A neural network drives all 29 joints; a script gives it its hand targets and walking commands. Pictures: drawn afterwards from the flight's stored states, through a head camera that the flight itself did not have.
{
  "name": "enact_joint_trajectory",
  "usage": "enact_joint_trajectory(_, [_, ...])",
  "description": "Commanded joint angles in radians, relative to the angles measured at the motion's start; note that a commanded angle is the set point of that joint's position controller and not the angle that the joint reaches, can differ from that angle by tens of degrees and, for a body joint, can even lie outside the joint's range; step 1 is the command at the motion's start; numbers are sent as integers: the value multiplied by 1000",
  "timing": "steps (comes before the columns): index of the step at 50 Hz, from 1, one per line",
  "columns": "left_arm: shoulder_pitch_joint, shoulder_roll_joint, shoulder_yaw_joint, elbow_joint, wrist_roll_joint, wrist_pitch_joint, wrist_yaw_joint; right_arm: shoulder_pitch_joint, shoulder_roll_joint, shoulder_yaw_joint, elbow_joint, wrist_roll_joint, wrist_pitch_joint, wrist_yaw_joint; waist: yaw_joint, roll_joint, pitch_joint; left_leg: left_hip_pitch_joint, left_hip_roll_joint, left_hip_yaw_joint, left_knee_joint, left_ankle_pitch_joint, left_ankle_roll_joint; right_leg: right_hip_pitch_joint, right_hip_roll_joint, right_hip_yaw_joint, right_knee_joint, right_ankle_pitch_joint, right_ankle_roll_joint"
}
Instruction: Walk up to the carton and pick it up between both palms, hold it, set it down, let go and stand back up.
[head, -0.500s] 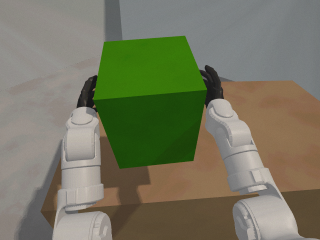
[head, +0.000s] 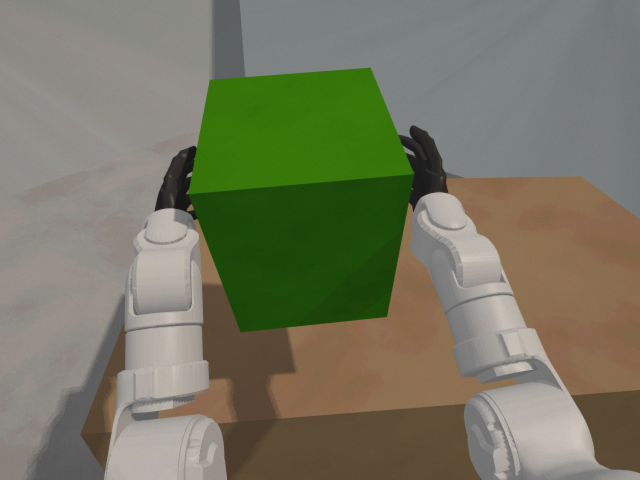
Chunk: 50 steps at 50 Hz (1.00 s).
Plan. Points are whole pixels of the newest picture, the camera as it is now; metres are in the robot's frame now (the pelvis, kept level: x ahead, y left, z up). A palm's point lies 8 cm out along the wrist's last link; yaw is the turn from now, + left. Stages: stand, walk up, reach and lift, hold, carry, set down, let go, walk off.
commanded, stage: hold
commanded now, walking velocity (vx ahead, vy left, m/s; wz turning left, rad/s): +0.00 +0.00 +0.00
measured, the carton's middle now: (303, 204) +0.40 +0.03 +0.21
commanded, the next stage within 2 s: none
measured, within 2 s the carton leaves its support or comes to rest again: neither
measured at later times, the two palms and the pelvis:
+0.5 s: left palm (182, 234) +0.35 +0.17 +0.20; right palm (424, 215) +0.36 -0.12 +0.22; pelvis +0.00 +0.00 +0.00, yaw +0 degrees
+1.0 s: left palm (183, 243) +0.34 +0.17 +0.19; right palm (420, 224) +0.36 -0.12 +0.20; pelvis -0.01 +0.00 +0.00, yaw +0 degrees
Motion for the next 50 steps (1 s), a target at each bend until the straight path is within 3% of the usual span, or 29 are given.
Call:
enact_joint_trajectory(1, [-644,-539,-389,-15,-100,-26,-248,-584,484,261,-57,54,15,122,-104,20,-106,32,-83,80,-101,7,11,65,54,-72,-41,-9,-3])
enact_joint_trajectory(4, [-748,-543,-399,-53,-146,-56,-239,-681,525,258,-126,64,-17,130,-103,32,-220,29,-89,80,-91,30,10,78,58,-76,-29,27,3])
enact_joint_trajectory(8, [-899,-623,-568,-275,-284,-137,-169,-783,632,366,-356,123,-84,123,-114,83,-540,137,-99,56,5,307,-22,119,83,-83,25,248,19])
enact_joint_trajectory(12, [-850,-620,-656,-351,-329,-157,-114,-731,641,441,-450,152,-94,106,-119,96,-652,226,-97,30,76,469,-40,112,101,-86,45,391,23])
enact_joint_trajectory(14, [-769,-569,-565,-189,-249,-121,-124,-645,586,381,-286,117,-54,108,-121,82,-421,142,-101,39,24,290,-17,70,85,-79,8,253,23])
enact_joint_trajectory(17, [-580,-517,-411,-16,-113,-49,-187,-529,517,308,-92,57,-5,112,-111,-6,-151,53,-99,70,-64,76,22,78,66,-80,-28,100,20])
enact_joint_trajectory(18, [-566,-505,-377,3,-92,-35,-213,-532,500,299,-75,56,8,113,-94,-22,-114,39,-97,79,-82,43,34,82,59,-73,-37,67,17])
enact_joint_trajectory(19, [-608,-504,-364,17,-79,-24,-234,-538,487,275,-43,43,22,118,-105,2,-50,20,-87,79,-106,-24,25,65,50,-70,-43,-5,4])
enact_joint_trajectory(21, [-666,-526,-367,0,-85,-25,-253,-607,498,255,-43,60,20,130,-86,6,-88,6,-82,83,-117,-41,24,59,57,-71,-42,-50,-6])
enact_joint_trajectory(22, [-707,-540,-390,-15,-111,-30,-256,-623,494,238,-44,43,12,132,-112,25,-120,7,-80,83,-118,-53,21,55,53,-65,-43,-40,-9])
enact_joint_trajectory(23, [-710,-541,-389,-33,-119,-41,-253,-643,507,244,-88,59,-3,137,-99,16,-171,21,-78,83,-110,4,17,75,60,-71,-36,4,-9])
enact_joint_trajectory(26, [-854,-583,-466,-135,-205,-99,-206,-778,580,283,-224,85,-59,131,-113,38,-356,52,-92,74,-60,133,-1,108,71,-82,-10,107,11])
enact_joint_trajectory(27, [-881,-611,-510,-192,-229,-118,-188,-770,609,312,-248,101,-75,133,-116,92,-418,89,-96,72,-35,183,-14,93,76,-90,6,136,9])
enact_joint_trajectory(28, [-913,-628,-555,-246,-272,-141,-165,-815,631,336,-332,122,-94,132,-112,78,-538,125,-88,54,1,265,-19,97,85,-89,28,211,15])
enact_joint_trajectory(29, [-961,-643,-616,-353,-307,-160,-143,-784,650,373,-388,121,-104,129,-123,119,-666,204,-91,43,34,358,-40,106,93,-91,42,275,11])
enact_joint_trajectory(30, [-942,-664,-674,-379,-351,-169,-118,-840,647,402,-482,151,-120,123,-128,129,-744,245,-87,28,64,427,-44,84,100,-89,41,315,13])
enact_joint_trajectory(32, [-846,-634,-658,-319,-331,-155,-105,-783,633,430,-481,147,-103,112,-115,96,-672,229,-94,31,76,455,-36,98,100,-84,31,358,18])
enact_joint_trajectory(33, [-798,-589,-611,-259,-290,-138,-112,-688,602,400,-367,127,-78,109,-121,93,-549,188,-99,33,55,380,-26,90,93,-78,20,310,20])
enact_joint_trajectory(34, [-736,-582,-583,-236,-255,-124,-121,-647,600,404,-337,116,-71,112,-111,65,-501,182,-98,40,47,366,-15,101,91,-87,25,336,24])
enact_joint_trajectory(35, [-664,-548,-505,-121,-193,-97,-140,-580,554,357,-212,92,-38,112,-117,48,-323,112,-104,55,-2,227,0,88,76,-79,-3,233,22])
enact_joint_trajectory(37, [-560,-505,-411,-26,-120,-50,-189,-531,513,329,-125,71,-6,103,-101,3,-175,71,-105,71,-50,130,17,115,61,-77,-26,171,31])
enact_joint_trajectory(39, [-539,-501,-361,-33,-62,-14,-238,-519,494,336,-75,80,26,112,-77,-23,-104,77,-93,79,-79,94,23,96,57,-73,-31,110,16])
enact_joint_trajectory(40, [-576,-493,-360,-34,-55,-1,-257,-524,464,301,-44,73,40,116,-85,7,-68,66,-87,80,-98,50,21,75,51,-65,-42,61,7])
enact_joint_trajectory(41, [-614,-499,-361,-16,-66,-2,-269,-573,455,275,-51,58,36,117,-99,15,-64,48,-82,79,-108,23,16,66,49,-66,-47,7,-1])
enact_joint_trajectory(44, [-753,-552,-420,-109,-145,-44,-254,-652,526,262,-120,64,-5,126,-107,43,-208,50,-82,84,-92,58,-1,83,59,-75,-26,46,-1])
enact_joint_trajectory(45, [-805,-566,-455,-166,-184,-68,-234,-691,548,274,-194,86,-29,124,-116,66,-288,67,-85,71,-65,148,-9,96,61,-76,-8,137,7])
enact_joint_trajectory(47, [-890,-604,-529,-237,-249,-107,-194,-774,598,323,-296,116,-62,122,-117,84,-427,102,-94,62,-25,231,-20,102,76,-84,5,162,13])
enact_joint_trajectory(48, [-884,-628,-586,-290,-293,-130,-171,-811,629,382,-417,127,-90,119,-117,73,-569,148,-99,55,15,334,-26,124,89,-93,27,262,16])
enact_joint_trajectory(50, [-949,-630,-635,-330,-324,-155,-132,-809,642,384,-414,126,-95,120,-121,101,-632,174,-96,42,33,307,-34,81,96,-94,27,223,14])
